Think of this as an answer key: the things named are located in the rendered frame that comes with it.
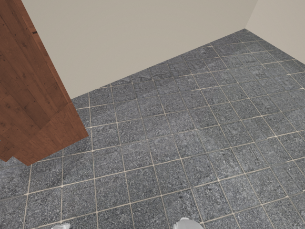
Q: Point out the right robot thigh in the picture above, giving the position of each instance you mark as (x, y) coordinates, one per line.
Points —
(187, 224)

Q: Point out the cupboard door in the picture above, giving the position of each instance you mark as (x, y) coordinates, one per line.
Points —
(29, 94)

